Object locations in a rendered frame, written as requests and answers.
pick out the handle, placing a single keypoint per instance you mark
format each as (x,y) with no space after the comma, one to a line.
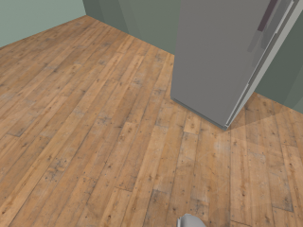
(267,15)

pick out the fridge door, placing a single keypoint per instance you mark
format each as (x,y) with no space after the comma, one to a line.
(218,49)

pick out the right robot thigh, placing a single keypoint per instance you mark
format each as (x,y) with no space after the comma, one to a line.
(189,221)

